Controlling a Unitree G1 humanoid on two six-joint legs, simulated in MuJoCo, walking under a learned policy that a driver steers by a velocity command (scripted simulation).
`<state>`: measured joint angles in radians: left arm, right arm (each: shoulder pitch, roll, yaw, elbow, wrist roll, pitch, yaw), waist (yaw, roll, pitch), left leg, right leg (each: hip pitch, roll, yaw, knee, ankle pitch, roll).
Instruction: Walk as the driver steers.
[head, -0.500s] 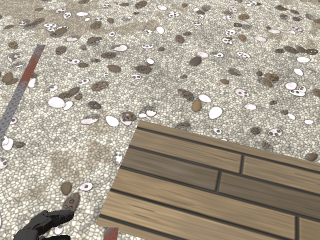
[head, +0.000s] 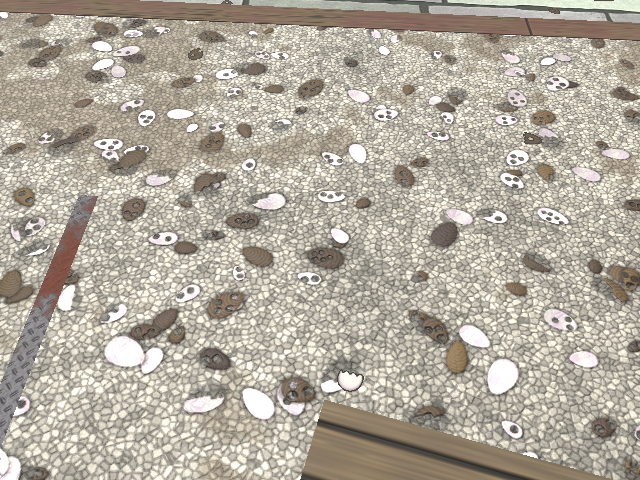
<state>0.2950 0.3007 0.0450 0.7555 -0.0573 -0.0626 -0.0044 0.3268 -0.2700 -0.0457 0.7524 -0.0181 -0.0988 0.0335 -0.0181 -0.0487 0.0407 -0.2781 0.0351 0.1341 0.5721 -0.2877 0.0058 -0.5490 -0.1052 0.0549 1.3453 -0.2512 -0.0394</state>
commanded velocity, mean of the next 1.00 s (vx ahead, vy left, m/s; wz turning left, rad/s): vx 0.74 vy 0.00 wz -0.40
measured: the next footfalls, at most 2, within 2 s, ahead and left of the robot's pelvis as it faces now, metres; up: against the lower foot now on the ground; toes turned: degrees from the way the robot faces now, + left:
right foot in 0.30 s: +0.46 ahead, -0.12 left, +0.00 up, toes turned -18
left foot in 0.74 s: +0.90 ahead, -0.18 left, +0.00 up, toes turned -34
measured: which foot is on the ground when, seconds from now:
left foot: down 0.00-0.30, up 0.32-0.72, down 0.74-1.00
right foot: up 0.00-0.28, down 0.30-0.76, up 0.78-1.00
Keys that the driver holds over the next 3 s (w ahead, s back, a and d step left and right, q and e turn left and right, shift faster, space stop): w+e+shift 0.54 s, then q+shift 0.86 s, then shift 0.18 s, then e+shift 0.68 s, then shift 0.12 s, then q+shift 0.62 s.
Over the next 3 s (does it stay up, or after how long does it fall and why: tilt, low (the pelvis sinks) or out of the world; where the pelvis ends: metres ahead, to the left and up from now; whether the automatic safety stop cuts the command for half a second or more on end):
stays up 0.87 -0.33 0.01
